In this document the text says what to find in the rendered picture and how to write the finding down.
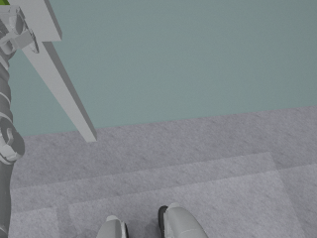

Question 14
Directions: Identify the robot left thigh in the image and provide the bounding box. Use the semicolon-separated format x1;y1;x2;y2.
96;219;127;238

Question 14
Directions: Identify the robot left forearm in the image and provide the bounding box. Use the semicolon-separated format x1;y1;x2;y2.
0;52;13;124

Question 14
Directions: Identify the right robot shin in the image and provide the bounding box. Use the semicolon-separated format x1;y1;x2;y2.
163;202;179;238

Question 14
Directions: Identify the robot left upper arm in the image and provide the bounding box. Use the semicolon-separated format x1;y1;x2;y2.
0;116;26;238

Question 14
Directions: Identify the robot left hand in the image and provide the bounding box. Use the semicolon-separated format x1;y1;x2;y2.
0;5;40;60

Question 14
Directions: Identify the panel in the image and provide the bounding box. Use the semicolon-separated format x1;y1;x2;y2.
5;0;97;143

